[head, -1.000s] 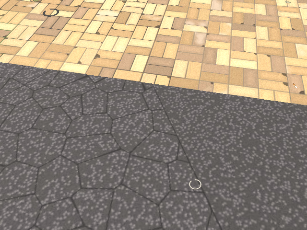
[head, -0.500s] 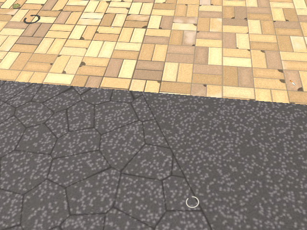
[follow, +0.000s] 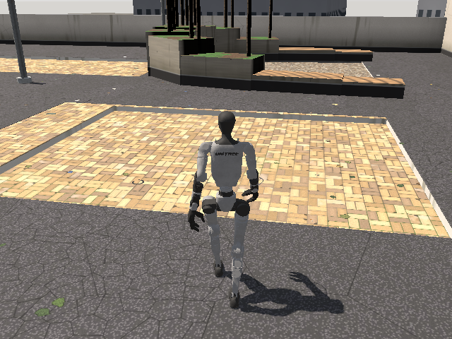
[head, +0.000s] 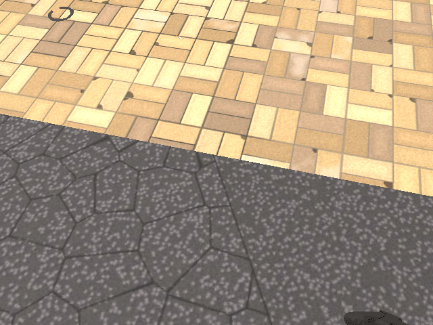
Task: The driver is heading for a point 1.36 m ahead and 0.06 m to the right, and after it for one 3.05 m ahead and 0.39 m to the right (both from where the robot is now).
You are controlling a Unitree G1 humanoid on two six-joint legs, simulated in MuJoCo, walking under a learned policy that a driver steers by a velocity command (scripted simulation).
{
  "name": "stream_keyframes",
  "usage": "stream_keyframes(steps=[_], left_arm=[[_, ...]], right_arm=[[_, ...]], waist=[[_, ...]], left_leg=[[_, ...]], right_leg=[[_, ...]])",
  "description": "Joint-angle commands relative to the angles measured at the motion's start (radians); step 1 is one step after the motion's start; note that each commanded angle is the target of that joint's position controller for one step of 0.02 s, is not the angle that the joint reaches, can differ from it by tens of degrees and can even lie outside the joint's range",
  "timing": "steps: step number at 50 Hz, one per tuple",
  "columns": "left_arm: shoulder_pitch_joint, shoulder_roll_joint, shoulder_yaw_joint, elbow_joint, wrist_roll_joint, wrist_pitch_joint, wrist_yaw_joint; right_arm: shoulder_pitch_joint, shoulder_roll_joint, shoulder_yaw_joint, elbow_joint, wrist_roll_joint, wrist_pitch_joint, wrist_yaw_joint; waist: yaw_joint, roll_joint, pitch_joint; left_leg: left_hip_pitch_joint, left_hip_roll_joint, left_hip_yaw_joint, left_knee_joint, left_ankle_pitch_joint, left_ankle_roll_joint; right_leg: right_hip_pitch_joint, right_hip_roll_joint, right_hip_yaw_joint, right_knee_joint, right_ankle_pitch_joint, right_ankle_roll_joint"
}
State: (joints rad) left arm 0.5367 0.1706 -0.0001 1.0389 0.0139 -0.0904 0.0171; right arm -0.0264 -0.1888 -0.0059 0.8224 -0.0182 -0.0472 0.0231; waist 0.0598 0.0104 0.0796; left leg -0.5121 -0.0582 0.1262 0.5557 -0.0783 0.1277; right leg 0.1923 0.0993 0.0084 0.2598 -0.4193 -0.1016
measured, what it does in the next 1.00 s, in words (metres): walks ahead: left foot, then right foot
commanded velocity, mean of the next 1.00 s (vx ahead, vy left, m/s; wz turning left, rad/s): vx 0.50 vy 0.00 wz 0.00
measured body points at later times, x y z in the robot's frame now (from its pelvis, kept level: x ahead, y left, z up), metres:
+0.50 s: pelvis +0.27 -0.01 +0.02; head +0.30 -0.01 +0.46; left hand +0.47 +0.19 -0.10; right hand +0.16 -0.24 -0.13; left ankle +0.14 +0.05 -0.72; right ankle +0.43 -0.13 -0.69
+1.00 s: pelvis +0.53 -0.05 +0.02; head +0.55 -0.05 +0.47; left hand +0.44 +0.17 -0.12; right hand +0.70 -0.27 -0.10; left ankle +0.70 +0.09 -0.67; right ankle +0.45 -0.11 -0.72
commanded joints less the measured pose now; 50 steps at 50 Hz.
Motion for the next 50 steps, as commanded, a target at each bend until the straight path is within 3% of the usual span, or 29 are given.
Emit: stream_keyframes(steps=[1, 2, 3, 4, 5, 6, 8, 11, 14, 18, 24, 26, 27, 28, 29, 30, 31, 32, 33, 34, 36, 38, 40, 45, 50], left_arm=[[-0.071, 0.174, 0.031, -0.064, -0.001, -0.006, 0.002], [-0.002, 0.069, 0.014, -0.081, -0.004, -0.005, -0.006], [0.053, 0.119, 0.032, -0.068, -0.008, 0.001, -0.011], [-0.046, 0.161, 0.040, -0.096, 0.005, 0.001, -0.010], [-0.120, 0.160, 0.042, -0.111, 0.009, -0.002, -0.017], [-0.136, 0.138, 0.042, -0.110, 0.011, 0.003, -0.020], [-0.111, 0.088, 0.034, -0.102, 0.024, 0.027, -0.032], [-0.182, 0.080, 0.034, -0.127, 0.025, 0.045, -0.043], [-0.340, 0.095, 0.035, -0.178, 0.020, 0.051, -0.046], [-0.490, 0.081, 0.026, -0.220, 0.008, 0.049, -0.049], [-0.633, 0.090, 0.023, -0.269, 0.007, 0.040, -0.046], [-0.598, 0.100, 0.028, -0.266, 0.007, 0.031, -0.043], [-0.528, 0.111, 0.036, -0.245, 0.009, 0.025, -0.036], [-0.394, 0.128, 0.048, -0.200, 0.010, 0.017, -0.028], [-0.215, 0.165, 0.066, -0.142, 0.024, 0.006, -0.018], [-0.048, 0.265, 0.093, -0.115, 0.052, 0.000, -0.005], [-0.042, 0.301, 0.104, -0.110, 0.039, 0.013, -0.017], [-0.118, 0.239, 0.095, -0.108, 0.002, 0.022, -0.025], [-0.217, 0.181, 0.079, -0.122, -0.006, 0.019, -0.029], [-0.270, 0.135, 0.068, -0.127, -0.001, 0.012, -0.031], [-0.264, 0.080, 0.050, -0.100, 0.000, 0.000, -0.024], [-0.200, 0.095, 0.051, -0.068, -0.002, -0.015, -0.022], [-0.159, 0.124, 0.056, -0.050, -0.004, -0.019, -0.020], [-0.067, 0.117, 0.044, -0.026, -0.004, -0.014, -0.017], [0.030, 0.124, 0.040, 0.009, 0.003, -0.011, -0.006]], right_arm=[[0.480, -0.199, -0.072, 0.101, -0.017, -0.014, -0.036], [0.524, -0.266, -0.086, 0.103, -0.036, -0.014, -0.035], [0.470, -0.241, -0.087, 0.107, -0.004, -0.007, -0.021], [0.346, -0.184, -0.076, 0.085, 0.016, -0.008, -0.015], [0.288, -0.127, -0.063, 0.077, 0.017, -0.017, -0.009], [0.276, -0.092, -0.053, 0.089, 0.007, -0.028, -0.008], [0.312, -0.068, -0.040, 0.126, 0.005, -0.048, -0.016], [0.384, -0.106, -0.044, 0.166, 0.011, -0.067, -0.016], [0.446, -0.115, -0.041, 0.184, 0.013, -0.064, -0.015], [0.533, -0.109, -0.032, 0.208, 0.014, -0.060, -0.019], [0.610, -0.123, -0.029, 0.242, -0.006, -0.050, -0.037], [0.580, -0.134, -0.032, 0.245, -0.010, -0.048, -0.043], [0.561, -0.142, -0.033, 0.244, -0.009, -0.047, -0.045], [0.546, -0.151, -0.035, 0.245, -0.006, -0.045, -0.044], [0.526, -0.146, -0.032, 0.235, 0.002, -0.046, -0.042], [0.539, -0.088, -0.016, 0.190, 0.026, -0.050, -0.036], [0.642, -0.054, -0.018, 0.201, 0.039, -0.047, -0.034], [0.556, -0.133, -0.042, 0.195, 0.013, -0.041, -0.037], [0.474, -0.119, -0.042, 0.165, 0.007, -0.047, -0.032], [0.434, -0.100, -0.042, 0.157, 0.004, -0.046, -0.029], [0.452, -0.066, -0.041, 0.162, -0.017, -0.021, -0.015], [0.442, -0.049, -0.043, 0.156, -0.019, -0.003, -0.003], [0.368, -0.052, -0.045, 0.128, -0.019, 0.008, 0.002], [0.140, -0.057, -0.037, 0.051, -0.008, 0.010, 0.006], [-0.009, -0.053, -0.025, 0.004, -0.001, 0.006, 0.004]], waist=[[-0.266, -0.050, -0.232], [-0.200, 0.136, -0.308], [-0.156, 0.144, -0.316], [-0.116, 0.045, -0.141], [-0.102, -0.002, -0.051], [-0.064, -0.045, -0.005], [-0.019, -0.025, -0.010], [-0.016, 0.008, 0.004], [-0.053, 0.017, 0.032], [-0.103, 0.042, 0.026], [-0.138, 0.061, 0.037], [-0.102, 0.068, 0.026], [-0.069, 0.075, -0.008], [-0.012, 0.068, -0.073], [0.063, 0.045, -0.167], [0.096, -0.084, -0.310], [0.049, -0.215, -0.399], [0.027, -0.079, -0.274], [-0.008, -0.061, -0.135], [-0.035, -0.036, -0.076], [-0.087, -0.063, -0.049], [-0.100, -0.063, -0.050], [-0.100, -0.064, -0.021], [-0.053, -0.067, 0.023], [-0.005, -0.079, 0.040]], left_leg=[[0.603, 0.104, -0.158, -0.079, -0.105, 0.090], [0.790, 0.375, -0.547, -0.094, -0.158, 0.182], [0.795, 0.451, -0.874, -0.262, -0.303, 0.286], [0.637, 0.415, -0.731, -0.330, -0.402, 0.248], [0.497, 0.376, -0.626, -0.375, -0.348, 0.220], [0.400, 0.334, -0.539, -0.399, -0.240, 0.182], [0.306, 0.276, -0.408, -0.420, -0.084, 0.138], [0.290, 0.243, -0.308, -0.450, 0.025, 0.125], [0.339, 0.215, -0.254, -0.468, 0.106, 0.093], [0.425, 0.195, -0.204, -0.443, 0.232, 0.046], [0.634, 0.256, -0.207, -0.360, 0.389, 0.073], [0.655, 0.271, -0.191, -0.291, 0.543, 0.064], [0.645, 0.268, -0.178, -0.214, 0.677, 0.051], [0.624, 0.251, -0.160, -0.072, 0.752, 0.037], [0.496, 0.216, -0.132, 0.129, 0.640, 0.016], [0.215, 0.135, -0.079, 0.462, 0.242, -0.017], [-0.039, -0.026, -0.096, 0.745, -0.471, -0.038], [-0.115, 0.039, -0.188, 0.789, -0.389, -0.024], [-0.130, 0.077, -0.182, 0.748, -0.296, -0.022], [-0.096, 0.109, -0.177, 0.692, -0.239, -0.025], [-0.010, 0.136, -0.167, 0.616, -0.205, -0.046], [-0.005, 0.135, -0.144, 0.583, -0.183, -0.061], [-0.068, 0.149, -0.125, 0.533, -0.121, -0.075], [-0.150, 0.155, -0.084, 0.293, 0.048, -0.099], [-0.142, 0.116, -0.051, 0.110, 0.081, -0.080]], right_leg=[[-0.297, -0.228, 0.018, 0.631, 1.003, -0.005], [-0.570, -0.074, -0.046, 0.999, 0.141, 0.008], [-0.775, -0.001, 0.045, 1.185, -0.071, 0.002], [-0.840, -0.083, 0.068, 1.137, 0.043, -0.013], [-0.817, -0.110, 0.056, 1.087, 0.100, -0.013], [-0.770, -0.140, 0.058, 1.030, 0.124, -0.007], [-0.677, -0.171, 0.052, 0.944, 0.138, 0.018], [-0.727, -0.196, 0.012, 0.854, 0.200, 0.044], [-0.833, -0.217, -0.024, 0.718, 0.326, 0.066], [-0.839, -0.192, -0.065, 0.520, 0.440, 0.078], [-0.857, -0.146, -0.083, 0.359, 0.365, 0.048], [-0.772, -0.118, -0.091, 0.307, 0.286, 0.016], [-0.665, -0.086, -0.103, 0.281, 0.246, -0.003], [-0.508, -0.053, -0.114, 0.231, 0.255, -0.027], [-0.258, -0.091, -0.072, 0.200, 0.298, -0.062], [0.043, -0.357, 0.243, 0.192, 0.223, -0.138], [0.166, -0.551, 0.644, 0.077, 0.261, -0.260], [0.052, -0.488, 0.580, 0.039, 0.186, -0.230], [-0.102, -0.450, 0.436, -0.003, 0.208, -0.197], [-0.212, -0.399, 0.340, -0.041, 0.278, -0.161], [-0.329, -0.326, 0.210, -0.079, 0.382, -0.111], [-0.346, -0.307, 0.158, -0.094, 0.473, -0.112], [-0.348, -0.294, 0.121, -0.121, 0.482, -0.109], [-0.300, -0.263, 0.068, -0.140, 0.564, -0.087], [-0.169, -0.289, 0.051, -0.114, 0.649, -0.089]])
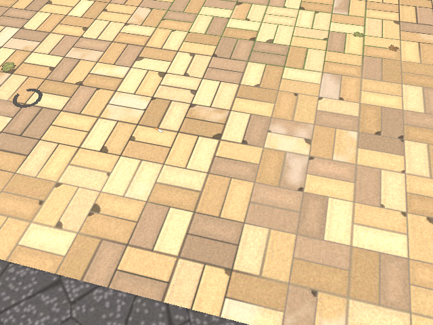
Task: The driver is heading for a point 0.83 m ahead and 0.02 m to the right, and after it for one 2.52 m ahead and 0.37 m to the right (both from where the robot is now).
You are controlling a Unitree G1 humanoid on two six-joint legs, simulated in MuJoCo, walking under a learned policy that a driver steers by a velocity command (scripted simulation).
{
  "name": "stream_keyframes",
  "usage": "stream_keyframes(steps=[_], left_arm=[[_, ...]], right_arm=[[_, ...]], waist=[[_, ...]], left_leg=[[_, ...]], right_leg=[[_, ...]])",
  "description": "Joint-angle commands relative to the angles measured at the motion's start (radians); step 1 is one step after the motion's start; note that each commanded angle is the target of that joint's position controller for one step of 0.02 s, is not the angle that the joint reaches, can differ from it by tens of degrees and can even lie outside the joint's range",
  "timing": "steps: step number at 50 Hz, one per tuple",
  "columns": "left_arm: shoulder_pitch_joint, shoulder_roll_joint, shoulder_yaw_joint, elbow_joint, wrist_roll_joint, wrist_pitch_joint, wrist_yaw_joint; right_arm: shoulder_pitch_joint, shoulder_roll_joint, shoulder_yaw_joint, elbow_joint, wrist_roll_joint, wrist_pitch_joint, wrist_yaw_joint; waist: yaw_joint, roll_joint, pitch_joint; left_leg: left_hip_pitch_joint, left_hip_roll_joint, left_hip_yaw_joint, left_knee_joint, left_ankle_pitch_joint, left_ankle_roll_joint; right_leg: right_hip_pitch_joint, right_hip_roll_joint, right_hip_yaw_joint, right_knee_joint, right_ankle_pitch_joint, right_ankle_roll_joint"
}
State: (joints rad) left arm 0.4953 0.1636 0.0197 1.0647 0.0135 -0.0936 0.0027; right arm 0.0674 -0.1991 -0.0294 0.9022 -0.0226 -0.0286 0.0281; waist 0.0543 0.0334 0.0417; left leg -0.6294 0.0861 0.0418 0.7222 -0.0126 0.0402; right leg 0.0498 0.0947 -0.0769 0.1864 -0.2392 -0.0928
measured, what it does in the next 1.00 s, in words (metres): walks ahead: left foot, then right foot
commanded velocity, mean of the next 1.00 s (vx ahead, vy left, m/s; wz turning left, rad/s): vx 0.50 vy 0.00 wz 0.00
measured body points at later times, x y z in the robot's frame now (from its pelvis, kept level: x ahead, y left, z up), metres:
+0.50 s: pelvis +0.26 +0.04 +0.00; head +0.27 +0.05 +0.45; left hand +0.39 +0.28 -0.13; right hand +0.19 -0.20 -0.14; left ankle +0.22 +0.10 -0.74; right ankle +0.39 -0.11 -0.69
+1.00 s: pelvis +0.51 +0.00 -0.01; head +0.54 -0.01 +0.44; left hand +0.48 +0.25 -0.15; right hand +0.67 -0.26 -0.12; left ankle +0.67 +0.10 -0.72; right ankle +0.43 -0.07 -0.74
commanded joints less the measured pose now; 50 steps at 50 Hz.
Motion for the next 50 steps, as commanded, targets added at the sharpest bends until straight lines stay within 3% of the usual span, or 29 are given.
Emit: stream_keyframes(steps=[1, 5, 7, 8, 9, 10, 11, 12, 15, 17, 20, 24, 28, 31, 33, 34, 35, 36, 37, 38, 39, 40, 41, 43, 44, 45, 46, 48, 50], left_arm=[[0.085, 0.132, 0.020, -0.009, 0.006, -0.004, 0.011], [0.052, 0.158, 0.029, -0.002, 0.015, 0.002, 0.022], [0.017, 0.172, 0.033, -0.005, 0.006, 0.006, 0.020], [0.005, 0.151, 0.025, -0.032, -0.006, 0.003, 0.016], [0.104, 0.045, 0.006, -0.055, -0.038, 0.003, 0.004], [0.054, 0.146, 0.035, -0.048, -0.013, 0.005, 0.005], [-0.033, 0.152, 0.042, -0.083, -0.009, 0.002, 0.004], [-0.089, 0.141, 0.040, -0.095, -0.006, -0.003, 0.001], [-0.060, 0.079, 0.038, -0.082, 0.020, 0.037, -0.011], [-0.093, 0.075, 0.040, -0.097, 0.021, 0.057, -0.018], [-0.265, 0.094, 0.040, -0.159, 0.021, 0.069, -0.025], [-0.379, 0.080, 0.026, -0.197, 0.006, 0.065, -0.032], [-0.436, 0.127, 0.035, -0.205, 0.021, 0.053, -0.030], [-0.481, 0.131, 0.039, -0.224, 0.026, 0.043, -0.034], [-0.409, 0.126, 0.043, -0.199, 0.023, 0.037, -0.035], [-0.382, 0.124, 0.049, -0.182, 0.008, 0.030, -0.031], [-0.282, 0.135, 0.059, -0.147, 0.011, 0.021, -0.024], [-0.115, 0.153, 0.072, -0.090, 0.021, 0.008, -0.021], [0.051, 0.267, 0.110, -0.050, 0.032, -0.001, -0.012], [0.046, 0.226, 0.098, -0.038, 0.016, 0.001, -0.013], [-0.064, 0.207, 0.087, -0.060, 0.017, 0.002, -0.015], [-0.167, 0.174, 0.078, -0.085, 0.027, 0.002, -0.012], [-0.188, 0.162, 0.073, -0.086, 0.027, 0.002, -0.001], [-0.253, 0.145, 0.064, -0.083, 0.010, -0.014, 0.012], [-0.272, 0.159, 0.066, -0.080, 0.000, -0.028, 0.014], [-0.264, 0.164, 0.069, -0.060, 0.004, -0.043, 0.016], [-0.240, 0.142, 0.062, -0.048, 0.005, -0.065, 0.018], [-0.252, 0.160, 0.065, -0.037, -0.001, -0.087, 0.009], [-0.276, 0.148, 0.062, -0.020, -0.012, -0.078, 0.007]], right_arm=[[-0.125, -0.046, -0.001, -0.086, 0.003, -0.014, -0.002], [-0.077, -0.067, -0.013, -0.089, 0.004, -0.030, -0.010], [0.192, -0.099, -0.037, 0.001, -0.003, -0.045, -0.026], [0.378, -0.168, -0.060, 0.046, -0.027, -0.053, -0.038], [0.448, -0.263, -0.083, 0.050, -0.041, -0.051, -0.038], [0.388, -0.227, -0.079, 0.050, 0.007, -0.035, -0.028], [0.278, -0.182, -0.066, 0.036, 0.014, -0.034, -0.027], [0.221, -0.122, -0.052, 0.028, 0.012, -0.042, -0.021], [0.229, -0.051, -0.028, 0.066, 0.011, -0.068, -0.029], [0.283, -0.076, -0.031, 0.090, 0.014, -0.082, -0.030], [0.310, -0.108, -0.032, 0.095, 0.018, -0.082, -0.031], [0.356, -0.112, -0.029, 0.106, 0.014, -0.080, -0.030], [0.441, -0.107, -0.027, 0.131, 0.001, -0.076, -0.037], [0.469, -0.119, -0.034, 0.140, -0.013, -0.064, -0.043], [0.430, -0.132, -0.039, 0.129, -0.014, -0.058, -0.044], [0.407, -0.132, -0.039, 0.128, -0.019, -0.059, -0.039], [0.391, -0.140, -0.042, 0.129, -0.011, -0.059, -0.037], [0.369, -0.142, -0.043, 0.128, 0.002, -0.058, -0.032], [0.399, -0.078, -0.029, 0.099, 0.029, -0.061, -0.023], [0.306, -0.044, -0.015, 0.067, 0.021, -0.071, -0.022], [0.190, -0.112, -0.030, 0.028, 0.009, -0.075, -0.027], [0.156, -0.142, -0.043, 0.031, 0.015, -0.072, -0.021], [0.143, -0.142, -0.051, 0.034, 0.006, -0.065, -0.011], [0.111, -0.100, -0.048, 0.021, -0.025, -0.038, 0.008], [0.081, -0.077, -0.043, 0.003, -0.027, -0.031, 0.017], [0.116, -0.080, -0.049, 0.020, -0.043, -0.024, 0.021], [0.057, -0.090, -0.054, 0.004, -0.027, -0.036, 0.020], [0.023, -0.078, -0.044, -0.008, -0.016, -0.059, 0.025], [0.049, -0.088, -0.045, 0.014, 0.001, -0.062, 0.028]], waist=[[0.005, -0.099, 0.084], [-0.044, -0.102, 0.055], [-0.156, -0.085, -0.078], [-0.220, -0.028, -0.192], [-0.173, 0.181, -0.319], [-0.172, 0.078, -0.291], [-0.123, 0.052, -0.126], [-0.104, -0.006, -0.053], [-0.022, 0.012, -0.015], [-0.010, 0.014, -0.002], [-0.030, 0.015, 0.057], [-0.062, 0.042, 0.023], [-0.087, 0.007, 0.041], [-0.101, 0.012, 0.063], [-0.067, 0.028, 0.041], [-0.061, 0.039, 0.034], [-0.024, 0.037, -0.012], [0.056, -0.009, -0.067], [0.104, -0.248, -0.183], [0.115, -0.287, -0.199], [0.068, -0.160, -0.024], [0.023, -0.065, 0.025], [0.000, -0.030, 0.046], [-0.064, -0.054, 0.063], [-0.082, -0.075, 0.077], [-0.100, -0.086, 0.067], [-0.078, -0.059, 0.079], [-0.081, -0.075, 0.076], [-0.090, -0.093, 0.051]], left_leg=[[-0.034, -0.033, 0.035, -0.078, -0.005, 0.017], [0.102, -0.084, 0.054, -0.169, -0.141, 0.075], [0.438, -0.139, 0.072, -0.251, -0.126, 0.119], [0.712, 0.019, -0.104, -0.265, -0.194, 0.171], [0.979, 0.326, -0.598, -0.351, -0.279, 0.306], [0.915, 0.317, -0.714, -0.449, -0.319, 0.319], [0.777, 0.285, -0.545, -0.465, -0.302, 0.287], [0.648, 0.242, -0.438, -0.500, -0.183, 0.257], [0.468, 0.139, -0.244, -0.541, 0.007, 0.177], [0.449, 0.121, -0.200, -0.561, 0.048, 0.176], [0.434, 0.090, -0.149, -0.608, 0.064, 0.163], [0.447, 0.046, -0.068, -0.599, 0.152, 0.132], [0.640, 0.129, -0.110, -0.527, 0.211, 0.181], [0.731, 0.162, -0.121, -0.456, 0.283, 0.196], [0.699, 0.146, -0.086, -0.357, 0.452, 0.180], [0.690, 0.100, -0.059, -0.283, 0.481, 0.158], [0.650, 0.081, -0.049, -0.154, 0.529, 0.147], [0.531, 0.033, -0.016, 0.071, 0.471, 0.123], [0.203, -0.061, 0.051, 0.466, 0.110, 0.054], [-0.033, -0.126, -0.029, 0.657, -0.501, 0.031], [-0.166, -0.080, -0.080, 0.620, -0.468, 0.050], [-0.172, -0.045, -0.099, 0.553, -0.401, 0.049], [-0.153, -0.034, -0.095, 0.478, -0.373, 0.041], [0.027, -0.037, -0.033, 0.284, -0.305, 0.005], [0.096, -0.054, 0.002, 0.187, -0.239, -0.006], [0.129, -0.054, 0.036, 0.200, -0.116, -0.006], [0.092, -0.044, -0.003, 0.087, 0.013, -0.004], [0.230, -0.049, 0.004, -0.130, 0.271, 0.008], [0.454, -0.071, 0.038, -0.182, 0.437, 0.018]], right_leg=[[0.010, -0.297, 0.139, -0.027, 0.490, -0.106], [0.082, -0.323, 0.115, 0.107, 0.761, -0.094], [0.012, -0.277, 0.069, 0.400, 0.882, -0.061], [-0.193, -0.234, 0.041, 0.673, 0.613, -0.041], [-0.558, -0.048, -0.014, 1.073, -0.129, 0.010], [-0.665, -0.042, 0.122, 1.178, -0.249, -0.004], [-0.718, -0.099, 0.131, 1.172, -0.166, -0.008], [-0.689, -0.130, 0.128, 1.119, -0.099, -0.005], [-0.542, -0.175, 0.119, 0.974, -0.046, 0.022], [-0.553, -0.178, 0.103, 0.910, -0.017, 0.038], [-0.620, -0.192, 0.072, 0.728, 0.106, 0.061], [-0.515, -0.148, 0.013, 0.556, 0.280, 0.062], [-0.666, -0.179, 0.045, 0.602, 0.233, 0.036], [-0.696, -0.168, 0.036, 0.560, 0.096, 0.016], [-0.554, -0.128, 0.007, 0.499, 0.021, -0.011], [-0.486, -0.111, 0.005, 0.427, 0.100, -0.019], [-0.345, -0.068, -0.026, 0.378, 0.087, -0.031], [-0.126, -0.072, -0.015, 0.288, 0.156, -0.053], [0.196, -0.308, 0.327, 0.222, 0.097, -0.158], [0.249, -0.421, 0.614, 0.046, -0.105, -0.180], [0.134, -0.410, 0.570, 0.020, -0.063, -0.156], [0.078, -0.371, 0.470, 0.042, 0.002, -0.130], [0.022, -0.346, 0.406, 0.043, 0.034, -0.108], [-0.158, -0.271, 0.284, -0.042, 0.031, -0.079], [-0.219, -0.253, 0.247, -0.082, 0.062, -0.089], [-0.221, -0.248, 0.213, -0.053, 0.105, -0.106], [-0.202, -0.220, 0.189, -0.042, 0.043, -0.083], [-0.272, -0.184, 0.145, -0.042, -0.011, -0.056], [-0.378, -0.178, 0.124, -0.006, -0.033, -0.052]])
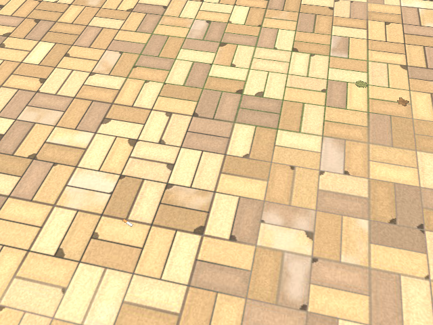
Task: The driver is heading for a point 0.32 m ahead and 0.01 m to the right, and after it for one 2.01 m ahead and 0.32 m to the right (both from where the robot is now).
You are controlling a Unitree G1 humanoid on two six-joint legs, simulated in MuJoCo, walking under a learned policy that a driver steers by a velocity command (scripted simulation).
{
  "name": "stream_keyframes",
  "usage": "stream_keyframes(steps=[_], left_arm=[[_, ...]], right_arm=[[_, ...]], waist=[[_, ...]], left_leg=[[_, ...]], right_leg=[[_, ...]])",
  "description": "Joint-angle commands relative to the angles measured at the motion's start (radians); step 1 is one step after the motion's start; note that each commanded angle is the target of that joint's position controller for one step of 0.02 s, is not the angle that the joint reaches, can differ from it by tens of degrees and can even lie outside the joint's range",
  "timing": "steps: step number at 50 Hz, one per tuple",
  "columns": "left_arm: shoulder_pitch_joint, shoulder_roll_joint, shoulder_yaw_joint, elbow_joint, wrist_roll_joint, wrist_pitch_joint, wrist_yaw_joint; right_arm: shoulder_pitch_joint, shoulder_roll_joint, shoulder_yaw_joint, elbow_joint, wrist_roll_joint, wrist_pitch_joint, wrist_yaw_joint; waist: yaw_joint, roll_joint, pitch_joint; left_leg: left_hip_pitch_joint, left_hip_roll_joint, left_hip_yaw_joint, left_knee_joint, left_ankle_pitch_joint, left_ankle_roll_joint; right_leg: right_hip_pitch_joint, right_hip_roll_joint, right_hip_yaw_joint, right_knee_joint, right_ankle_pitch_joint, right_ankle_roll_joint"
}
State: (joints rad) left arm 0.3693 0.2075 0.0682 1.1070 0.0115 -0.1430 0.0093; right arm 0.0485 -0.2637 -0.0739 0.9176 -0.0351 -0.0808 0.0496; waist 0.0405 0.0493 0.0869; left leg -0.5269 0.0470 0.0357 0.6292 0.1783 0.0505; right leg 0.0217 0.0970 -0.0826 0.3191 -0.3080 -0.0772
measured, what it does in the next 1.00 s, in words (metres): goes down: left foot 0.10 m lower, then right foot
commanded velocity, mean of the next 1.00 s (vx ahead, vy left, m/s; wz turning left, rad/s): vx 0.50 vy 0.00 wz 0.00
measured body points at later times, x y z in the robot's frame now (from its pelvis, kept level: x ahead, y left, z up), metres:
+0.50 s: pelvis +0.30 -0.01 -0.10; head +0.33 -0.02 +0.35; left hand +0.48 +0.21 -0.22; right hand +0.21 -0.23 -0.25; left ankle +0.20 +0.08 -0.84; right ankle +0.45 -0.12 -0.81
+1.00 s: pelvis +0.55 -0.04 -0.09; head +0.57 -0.05 +0.36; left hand +0.47 +0.19 -0.24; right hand +0.71 -0.27 -0.22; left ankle +0.70 +0.10 -0.79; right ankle +0.46 -0.11 -0.84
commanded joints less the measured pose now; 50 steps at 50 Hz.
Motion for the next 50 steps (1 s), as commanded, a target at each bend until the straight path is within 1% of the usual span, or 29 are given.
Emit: stream_keyframes(steps=[1, 3, 5, 6, 7, 8, 9, 10, 11, 12, 13, 14, 16, 18, 20, 22, 24, 26, 28, 29, 30, 31, 32, 33, 35, 37, 41, 45, 50], left_arm=[[-0.146, 0.096, 0.009, -0.054, -0.006, -0.020, 0.006], [-0.091, 0.078, 0.000, -0.029, 0.022, 0.001, 0.024], [-0.037, 0.095, -0.002, -0.010, 0.049, 0.024, 0.040], [-0.057, 0.107, 0.002, -0.017, 0.044, 0.037, 0.048], [-0.137, 0.138, 0.015, -0.039, 0.019, 0.046, 0.041], [-0.146, 0.096, 0.010, -0.073, 0.005, 0.044, 0.023], [0.057, 0.027, -0.004, -0.078, -0.032, 0.037, 0.026], [0.069, 0.047, -0.004, -0.053, -0.023, 0.039, 0.033], [0.036, 0.069, -0.002, -0.081, 0.004, 0.054, 0.032], [-0.089, 0.111, 0.003, -0.093, 0.033, 0.065, 0.008], [-0.135, 0.097, 0.005, -0.123, 0.050, 0.079, -0.015], [-0.187, 0.103, 0.003, -0.134, 0.052, 0.092, -0.026], [-0.230, 0.056, -0.010, -0.151, 0.039, 0.104, -0.034], [-0.283, 0.029, -0.027, -0.185, 0.023, 0.096, -0.038], [-0.337, 0.021, -0.035, -0.200, 0.004, 0.093, -0.038], [-0.380, 0.031, -0.033, -0.216, 0.002, 0.094, -0.034], [-0.411, 0.041, -0.027, -0.236, 0.005, 0.090, -0.034], [-0.366, 0.059, -0.016, -0.230, 0.006, 0.081, -0.029], [-0.099, 0.096, 0.008, -0.141, 0.023, 0.063, -0.019], [0.085, 0.181, 0.032, -0.109, 0.044, 0.054, -0.009], [0.125, 0.263, 0.051, -0.099, 0.038, 0.066, -0.012], [0.033, 0.208, 0.040, -0.112, 0.006, 0.082, -0.016], [-0.074, 0.145, 0.022, -0.136, 0.001, 0.082, -0.017], [-0.127, 0.101, 0.010, -0.142, 0.006, 0.075, -0.020], [-0.133, 0.057, -0.005, -0.125, 0.003, 0.060, -0.012], [-0.076, 0.068, -0.006, -0.104, 0.003, 0.044, -0.007], [0.007, 0.096, -0.004, -0.086, -0.002, 0.039, -0.003], [0.077, 0.087, -0.013, -0.074, -0.001, 0.043, -0.003], [0.162, 0.088, -0.017, -0.046, 0.007, 0.044, 0.002]], right_arm=[[0.062, -0.043, -0.004, -0.003, 0.015, -0.006, 0.003], [0.025, -0.064, -0.006, -0.016, 0.002, -0.007, -0.005], [0.126, -0.082, -0.012, 0.017, -0.006, -0.022, -0.009], [0.279, -0.083, -0.014, 0.070, -0.012, -0.027, -0.011], [0.444, -0.096, -0.029, 0.121, -0.008, -0.024, -0.013], [0.488, -0.127, -0.030, 0.154, -0.014, -0.019, -0.010], [0.469, -0.105, 0.001, 0.130, -0.024, -0.035, -0.002], [0.459, -0.066, 0.005, 0.126, -0.013, -0.026, -0.006], [0.410, -0.147, -0.023, 0.118, 0.002, -0.015, -0.031], [0.277, -0.061, 0.006, 0.078, 0.023, -0.012, -0.043], [0.237, -0.101, 0.004, 0.062, 0.019, -0.019, -0.058], [0.274, -0.081, 0.011, 0.084, 0.009, -0.022, -0.062], [0.334, -0.080, 0.011, 0.109, 0.003, -0.035, -0.067], [0.336, -0.068, 0.013, 0.107, 0.015, -0.035, -0.061], [0.364, -0.054, 0.014, 0.112, 0.026, -0.029, -0.051], [0.411, -0.051, 0.013, 0.128, 0.030, -0.022, -0.049], [0.442, -0.048, 0.012, 0.146, 0.019, -0.015, -0.052], [0.421, -0.060, 0.008, 0.148, 0.011, -0.010, -0.058], [0.394, -0.055, 0.008, 0.143, 0.016, -0.005, -0.056], [0.395, -0.022, 0.019, 0.110, 0.021, -0.006, -0.054], [0.507, 0.052, 0.028, 0.101, 0.048, -0.005, -0.047], [0.425, -0.041, 0.005, 0.104, 0.020, 0.005, -0.050], [0.340, -0.042, 0.000, 0.078, 0.018, 0.001, -0.045], [0.306, -0.019, 0.003, 0.073, 0.019, -0.002, -0.043], [0.334, 0.014, 0.007, 0.086, -0.002, 0.017, -0.036], [0.326, 0.019, 0.006, 0.083, -0.005, 0.034, -0.030], [0.166, 0.007, 0.006, 0.030, 0.002, 0.050, -0.025], [0.024, 0.013, 0.015, -0.018, 0.009, 0.047, -0.021], [-0.107, 0.023, 0.030, -0.066, 0.013, 0.039, -0.021]], waist=[[-0.076, -0.102, 0.020], [-0.056, -0.057, 0.067], [-0.089, -0.021, 0.044], [-0.150, -0.020, -0.016], [-0.261, 0.061, -0.099], [-0.229, 0.182, -0.119], [-0.079, 0.204, -0.200], [-0.091, 0.118, -0.184], [-0.071, 0.154, -0.160], [-0.044, -0.049, -0.091], [-0.025, 0.034, -0.031], [-0.022, -0.040, 0.017], [-0.018, -0.062, 0.017], [-0.025, -0.013, 0.005], [-0.055, 0.018, -0.022], [-0.079, 0.012, -0.028], [-0.085, 0.010, -0.008], [-0.052, 0.017, -0.026], [0.062, -0.026, -0.144], [0.120, -0.130, -0.263], [0.067, -0.347, -0.359], [0.050, -0.168, -0.251], [0.020, -0.125, -0.115], [-0.008, -0.094, -0.056], [-0.061, -0.116, -0.045], [-0.072, -0.106, -0.059], [-0.054, -0.100, -0.023], [-0.022, -0.101, 0.001], [0.019, -0.116, 0.023]], left_leg=[[0.353, -0.023, 0.042, -0.088, 0.239, 0.009], [0.282, -0.005, 0.042, -0.139, 0.180, 0.008], [0.283, -0.001, 0.038, -0.273, 0.140, 0.016], [0.396, 0.009, 0.022, -0.358, 0.174, 0.038], [0.548, 0.034, 0.003, -0.458, 0.237, 0.094], [0.711, 0.099, -0.035, -0.300, 0.376, 0.092], [0.907, 0.261, -0.206, -0.054, 0.641, 0.100], [0.886, 0.293, -0.265, -0.094, 0.538, 0.130], [0.805, 0.411, -0.469, -0.205, -0.037, 0.292], [0.592, 0.326, -0.448, -0.370, -0.434, 0.248], [0.429, 0.369, -0.497, -0.416, -0.392, 0.290], [0.336, 0.331, -0.447, -0.427, -0.264, 0.277], [0.255, 0.230, -0.296, -0.431, -0.085, 0.228], [0.246, 0.143, -0.155, -0.431, 0.044, 0.177], [0.295, 0.099, -0.097, -0.439, 0.058, 0.144], [0.409, 0.119, -0.100, -0.428, 0.038, 0.143], [0.502, 0.152, -0.110, -0.397, 0.050, 0.146], [0.546, 0.168, -0.099, -0.321, 0.160, 0.132], [0.477, 0.103, -0.032, -0.023, 0.229, 0.096], [0.292, 0.046, 0.019, 0.280, -0.051, 0.070], [-0.034, -0.128, 0.038, 0.597, -0.725, 0.036], [-0.138, -0.069, -0.079, 0.661, -0.684, 0.050], [-0.169, -0.024, -0.079, 0.635, -0.580, 0.053], [-0.128, 0.008, -0.078, 0.578, -0.511, 0.047], [-0.016, 0.040, -0.073, 0.498, -0.464, 0.022], [0.004, 0.039, -0.058, 0.473, -0.443, 0.005], [-0.122, 0.064, -0.036, 0.362, -0.329, -0.028], [-0.166, 0.059, -0.010, 0.199, -0.234, -0.047], [-0.145, 0.022, 0.033, 0.030, -0.209, -0.023]], right_leg=[[-0.340, -0.188, 0.133, -0.102, 0.023, -0.070], [-0.253, -0.194, 0.133, 0.030, 0.043, -0.071], [-0.119, -0.176, 0.109, 0.289, 0.223, -0.072], [-0.116, -0.161, 0.089, 0.508, 0.308, -0.070], [-0.180, -0.058, 0.008, 0.878, 0.191, -0.051], [-0.459, 0.016, 0.014, 1.172, -0.317, -0.057], [-0.678, -0.031, 0.207, 1.185, -0.329, -0.083], [-0.788, -0.058, 0.193, 1.175, -0.216, -0.082], [-0.934, -0.093, 0.155, 1.238, -0.186, -0.049], [-0.861, -0.164, 0.147, 1.059, -0.057, -0.011], [-0.791, -0.185, 0.159, 0.962, -0.016, 0.040], [-0.736, -0.220, 0.162, 0.885, 0.017, 0.073], [-0.633, -0.223, 0.121, 0.746, 0.087, 0.102], [-0.545, -0.211, 0.072, 0.540, 0.185, 0.083], [-0.470, -0.169, 0.021, 0.409, 0.281, 0.054], [-0.495, -0.154, 0.011, 0.347, 0.289, 0.033], [-0.530, -0.150, 0.017, 0.302, 0.241, 0.008], [-0.456, -0.124, 0.013, 0.248, 0.167, -0.019], [-0.141, -0.090, 0.009, 0.155, 0.160, -0.059], [0.093, -0.305, 0.257, 0.123, 0.082, -0.115], [0.292, -0.531, 0.724, -0.028, -0.044, -0.242], [0.199, -0.478, 0.712, -0.071, -0.194, -0.209], [0.063, -0.442, 0.566, -0.088, -0.179, -0.179], [-0.051, -0.398, 0.467, -0.121, -0.051, -0.152], [-0.164, -0.330, 0.326, -0.147, 0.135, -0.111], [-0.173, -0.315, 0.275, -0.154, 0.271, -0.120], [-0.130, -0.302, 0.222, -0.200, 0.293, -0.124], [-0.071, -0.285, 0.179, -0.208, 0.371, -0.115], [0.031, -0.295, 0.140, -0.172, 0.504, -0.124]])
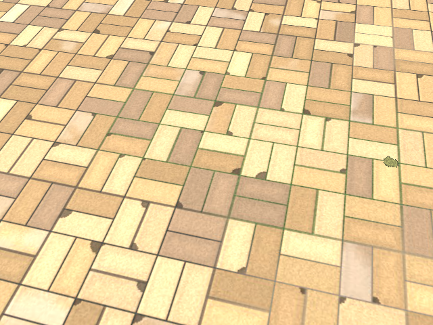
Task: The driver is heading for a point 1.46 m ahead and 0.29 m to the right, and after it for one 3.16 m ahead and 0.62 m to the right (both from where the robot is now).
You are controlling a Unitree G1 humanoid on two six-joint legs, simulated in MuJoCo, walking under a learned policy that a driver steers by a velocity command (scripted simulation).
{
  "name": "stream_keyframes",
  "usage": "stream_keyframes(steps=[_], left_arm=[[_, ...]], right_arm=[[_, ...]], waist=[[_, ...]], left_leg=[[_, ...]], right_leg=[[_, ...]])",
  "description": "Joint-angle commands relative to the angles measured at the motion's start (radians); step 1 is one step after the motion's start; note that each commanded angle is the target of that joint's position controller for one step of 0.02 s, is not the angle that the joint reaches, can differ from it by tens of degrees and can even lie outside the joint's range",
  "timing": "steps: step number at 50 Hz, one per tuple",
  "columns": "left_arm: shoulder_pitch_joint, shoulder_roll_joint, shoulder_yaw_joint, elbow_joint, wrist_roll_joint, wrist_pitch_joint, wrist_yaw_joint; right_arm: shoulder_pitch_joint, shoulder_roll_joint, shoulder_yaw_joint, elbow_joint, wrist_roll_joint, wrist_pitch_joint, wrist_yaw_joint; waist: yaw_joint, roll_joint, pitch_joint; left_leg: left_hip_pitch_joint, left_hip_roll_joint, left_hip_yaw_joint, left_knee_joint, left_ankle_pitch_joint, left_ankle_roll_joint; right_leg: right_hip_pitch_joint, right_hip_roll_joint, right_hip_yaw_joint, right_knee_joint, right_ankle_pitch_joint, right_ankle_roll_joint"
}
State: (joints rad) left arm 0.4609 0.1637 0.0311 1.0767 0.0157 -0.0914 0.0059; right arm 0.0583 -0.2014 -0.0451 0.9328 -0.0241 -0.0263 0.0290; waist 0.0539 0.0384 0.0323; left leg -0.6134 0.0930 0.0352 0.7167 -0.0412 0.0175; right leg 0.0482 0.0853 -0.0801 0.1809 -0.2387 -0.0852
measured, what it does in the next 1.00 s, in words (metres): walks ahead: left foot, then right foot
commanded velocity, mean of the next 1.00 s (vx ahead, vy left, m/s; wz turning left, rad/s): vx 0.50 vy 0.00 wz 0.00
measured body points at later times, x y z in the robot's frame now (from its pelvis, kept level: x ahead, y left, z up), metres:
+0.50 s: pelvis +0.26 +0.05 +0.00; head +0.28 +0.06 +0.45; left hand +0.39 +0.29 -0.13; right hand +0.21 -0.19 -0.14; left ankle +0.21 +0.11 -0.74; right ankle +0.40 -0.11 -0.68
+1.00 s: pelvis +0.53 -0.01 +0.00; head +0.55 -0.02 +0.45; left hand +0.50 +0.24 -0.14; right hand +0.63 -0.25 -0.14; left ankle +0.61 +0.15 -0.67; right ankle +0.52 -0.06 -0.74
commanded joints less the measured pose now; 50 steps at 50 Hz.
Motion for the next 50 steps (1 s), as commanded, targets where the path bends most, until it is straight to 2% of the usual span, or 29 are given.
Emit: stream_keyframes(steps=[1, 3, 5, 6, 7, 8, 9, 10, 11, 12, 14, 16, 19, 24, 30, 33, 34, 35, 36, 37, 38, 39, 40, 41, 42, 43, 45, 47, 50], left_arm=[[0.079, 0.134, 0.021, -0.010, 0.006, -0.007, 0.007], [0.080, 0.147, 0.024, -0.002, 0.012, -0.005, 0.012], [0.045, 0.161, 0.028, -0.003, 0.014, -0.005, 0.016], [0.031, 0.171, 0.031, -0.004, 0.012, -0.003, 0.015], [0.009, 0.169, 0.030, -0.010, 0.005, 0.000, 0.013], [-0.002, 0.139, 0.019, -0.043, -0.006, -0.003, 0.008], [0.113, 0.043, 0.005, -0.058, -0.040, -0.002, -0.005], [0.040, 0.147, 0.033, -0.053, -0.011, 0.003, -0.001], [-0.044, 0.145, 0.037, -0.082, -0.008, 0.000, -0.004], [-0.084, 0.125, 0.034, -0.089, -0.006, -0.003, -0.007], [-0.066, 0.091, 0.032, -0.082, 0.017, 0.020, -0.015], [-0.066, 0.077, 0.033, -0.085, 0.023, 0.040, -0.025], [-0.179, 0.082, 0.032, -0.127, 0.024, 0.057, -0.032], [-0.381, 0.082, 0.022, -0.199, 0.011, 0.054, -0.037], [-0.523, 0.088, 0.013, -0.258, 0.005, 0.043, -0.034], [-0.475, 0.106, 0.022, -0.258, 0.004, 0.029, -0.028], [-0.390, 0.120, 0.031, -0.233, 0.005, 0.023, -0.022], [-0.231, 0.136, 0.043, -0.178, 0.011, 0.014, -0.013], [-0.049, 0.194, 0.063, -0.129, 0.033, 0.004, -0.002], [0.058, 0.309, 0.092, -0.120, 0.052, 0.005, 0.002], [-0.015, 0.282, 0.088, -0.125, 0.010, 0.023, -0.009], [-0.138, 0.234, 0.074, -0.145, -0.004, 0.026, -0.012], [-0.198, 0.165, 0.056, -0.154, -0.003, 0.019, -0.016], [-0.220, 0.130, 0.045, -0.147, -0.001, 0.012, -0.014], [-0.219, 0.101, 0.034, -0.131, -0.004, 0.006, -0.010], [-0.200, 0.096, 0.031, -0.119, -0.002, -0.002, -0.007], [-0.145, 0.124, 0.035, -0.097, -0.005, -0.016, -0.006], [-0.111, 0.146, 0.038, -0.087, -0.007, -0.019, -0.006], [-0.054, 0.139, 0.032, -0.075, -0.008, -0.016, -0.006]], right_arm=[[-0.136, -0.043, 0.001, -0.092, 0.003, -0.019, 0.000], [-0.146, -0.052, 0.000, -0.107, 0.004, -0.027, -0.001], [-0.075, -0.066, -0.008, -0.093, 0.006, -0.037, -0.008], [0.030, -0.080, -0.017, -0.060, 0.004, -0.044, -0.016], [0.202, -0.100, -0.030, -0.001, -0.003, -0.054, -0.025], [0.390, -0.178, -0.053, 0.040, -0.029, -0.062, -0.036], [0.435, -0.271, -0.075, 0.046, -0.035, -0.056, -0.032], [0.348, -0.226, -0.068, 0.034, 0.004, -0.042, -0.023], [0.236, -0.168, -0.050, 0.014, 0.012, -0.043, -0.021], [0.188, -0.110, -0.034, 0.010, 0.009, -0.050, -0.017], [0.182, -0.053, -0.015, 0.032, 0.012, -0.063, -0.025], [0.242, -0.063, -0.013, 0.059, 0.013, -0.078, -0.029], [0.300, -0.100, -0.017, 0.077, 0.016, -0.084, -0.031], [0.386, -0.094, -0.008, 0.092, 0.014, -0.080, -0.032], [0.472, -0.104, -0.009, 0.123, 0.003, -0.074, -0.043], [0.439, -0.123, -0.015, 0.125, -0.003, -0.070, -0.051], [0.424, -0.134, -0.019, 0.124, -0.004, -0.069, -0.052], [0.403, -0.136, -0.019, 0.121, 0.001, -0.064, -0.049], [0.395, -0.116, -0.011, 0.099, 0.010, -0.065, -0.046], [0.492, -0.020, 0.008, 0.068, 0.052, -0.066, -0.033], [0.462, -0.102, -0.017, 0.078, 0.027, -0.065, -0.034], [0.381, -0.111, -0.024, 0.052, 0.018, -0.063, -0.033], [0.325, -0.095, -0.019, 0.039, 0.014, -0.067, -0.028], [0.313, -0.075, -0.019, 0.040, 0.008, -0.061, -0.026], [0.326, -0.062, -0.018, 0.040, -0.008, -0.047, -0.021], [0.342, -0.046, -0.016, 0.048, -0.013, -0.034, -0.014], [0.320, -0.042, -0.017, 0.038, -0.016, -0.018, -0.006], [0.236, -0.050, -0.017, 0.007, -0.016, -0.009, -0.002], [0.103, -0.059, -0.015, -0.039, -0.008, -0.007, 0.000]], waist=[[0.009, -0.108, 0.083], [0.000, -0.113, 0.086], [-0.045, -0.124, 0.051], [-0.087, -0.124, -0.001], [-0.161, -0.090, -0.089], [-0.221, -0.009, -0.213], [-0.161, 0.228, -0.321], [-0.147, 0.063, -0.261], [-0.106, 0.029, -0.110], [-0.085, -0.015, -0.041], [-0.030, 0.013, -0.006], [-0.017, 0.017, -0.010], [-0.024, 0.013, 0.027], [-0.071, 0.015, 0.064], [-0.110, 0.030, 0.082], [-0.067, 0.039, 0.059], [-0.030, 0.044, 0.015], [0.039, 0.017, -0.063], [0.100, -0.031, -0.175], [0.073, -0.252, -0.316], [0.052, -0.187, -0.317], [0.002, -0.125, -0.151], [-0.013, -0.066, -0.066], [-0.045, -0.067, -0.016], [-0.074, -0.090, 0.001], [-0.084, -0.097, -0.005], [-0.093, -0.091, -0.004], [-0.085, -0.086, 0.022], [-0.054, -0.086, 0.053]], left_leg=[[-0.056, -0.030, 0.037, -0.081, -0.006, 0.020], [-0.035, -0.042, 0.041, -0.121, -0.061, 0.047], [0.101, -0.086, 0.064, -0.171, -0.128, 0.085], [0.229, -0.122, 0.080, -0.204, -0.143, 0.105], [0.449, -0.132, 0.081, -0.265, -0.085, 0.131], [0.724, 0.061, -0.132, -0.275, -0.164, 0.184], [0.960, 0.342, -0.637, -0.393, -0.225, 0.323], [0.874, 0.297, -0.673, -0.451, -0.295, 0.300], [0.726, 0.266, -0.505, -0.468, -0.280, 0.268], [0.606, 0.219, -0.402, -0.506, -0.179, 0.239], [0.480, 0.137, -0.256, -0.542, -0.056, 0.184], [0.460, 0.119, -0.204, -0.555, 0.044, 0.186], [0.468, 0.107, -0.159, -0.597, 0.047, 0.195], [0.534, 0.079, -0.103, -0.613, 0.136, 0.180], [0.699, 0.118, -0.079, -0.562, 0.279, 0.183], [0.741, 0.137, -0.056, -0.456, 0.513, 0.162], [0.736, 0.130, -0.043, -0.357, 0.644, 0.149], [0.695, 0.095, -0.011, -0.178, 0.673, 0.129], [0.512, 0.054, 0.014, 0.069, 0.449, 0.110], [0.154, -0.117, 0.078, 0.477, -0.143, 0.057], [0.040, -0.152, -0.065, 0.614, -0.446, 0.071], [-0.021, -0.088, -0.087, 0.625, -0.373, 0.079], [-0.008, -0.051, -0.086, 0.569, -0.304, 0.079], [0.032, -0.022, -0.082, 0.504, -0.269, 0.076], [0.083, -0.002, -0.082, 0.450, -0.249, 0.065], [0.115, -0.002, -0.073, 0.430, -0.238, 0.056], [0.095, 0.003, -0.053, 0.397, -0.207, 0.039], [0.023, 0.022, -0.037, 0.336, -0.143, 0.020], [-0.058, 0.033, -0.016, 0.201, -0.050, -0.003]], right_leg=[[0.030, -0.293, 0.136, -0.021, 0.463, -0.119], [0.079, -0.316, 0.135, 0.018, 0.544, -0.116], [0.082, -0.315, 0.105, 0.117, 0.768, -0.095], [0.074, -0.302, 0.089, 0.234, 0.884, -0.082], [0.001, -0.262, 0.052, 0.424, 0.861, -0.060], [-0.214, -0.216, 0.023, 0.706, 0.549, -0.040], [-0.573, -0.015, -0.014, 1.077, -0.229, 0.005], [-0.657, -0.053, 0.135, 1.153, -0.240, -0.017], [-0.692, -0.104, 0.134, 1.130, -0.143, -0.022], [-0.661, -0.137, 0.129, 1.075, -0.078, -0.019], [-0.570, -0.175, 0.123, 0.986, -0.035, 0.001], [-0.553, -0.174, 0.103, 0.953, -0.021, 0.019], [-0.648, -0.197, 0.079, 0.871, 0.059, 0.048], [-0.711, -0.193, 0.039, 0.626, 0.198, 0.075], [-0.700, -0.150, 0.008, 0.436, 0.197, 0.037], [-0.583, -0.108, -0.009, 0.370, 0.094, -0.011], [-0.472, -0.074, -0.022, 0.348, 0.064, -0.030], [-0.284, -0.045, -0.038, 0.280, 0.105, -0.054], [-0.013, -0.163, 0.091, 0.276, 0.078, -0.099], [0.279, -0.474, 0.574, 0.200, -0.028, -0.229], [0.230, -0.493, 0.759, 0.085, -0.040, -0.247], [0.089, -0.461, 0.585, 0.080, -0.068, -0.218], [-0.042, -0.416, 0.474, 0.040, -0.010, -0.191], [-0.133, -0.367, 0.383, 0.010, 0.043, -0.150], [-0.199, -0.326, 0.315, -0.011, 0.095, -0.121], [-0.220, -0.309, 0.277, -0.021, 0.139, -0.114], [-0.221, -0.295, 0.233, -0.037, 0.222, -0.124], [-0.207, -0.288, 0.206, -0.068, 0.219, -0.128], [-0.158, -0.272, 0.175, -0.088, 0.261, -0.122]])
Velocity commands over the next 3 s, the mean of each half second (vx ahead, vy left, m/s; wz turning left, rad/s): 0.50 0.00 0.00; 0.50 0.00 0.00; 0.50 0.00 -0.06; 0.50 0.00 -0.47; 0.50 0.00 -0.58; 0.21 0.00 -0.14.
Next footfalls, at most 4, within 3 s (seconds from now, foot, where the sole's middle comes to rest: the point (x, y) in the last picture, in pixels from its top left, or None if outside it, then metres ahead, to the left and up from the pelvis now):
0.14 left None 0.25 0.11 -0.78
0.72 right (264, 305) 0.56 -0.07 -0.78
1.28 left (211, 220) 0.85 0.12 -0.78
1.84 right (261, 165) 1.12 -0.07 -0.78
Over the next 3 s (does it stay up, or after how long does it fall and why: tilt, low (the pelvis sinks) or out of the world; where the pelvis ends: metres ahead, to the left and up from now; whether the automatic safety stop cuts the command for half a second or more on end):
stays up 1.45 -0.18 -0.01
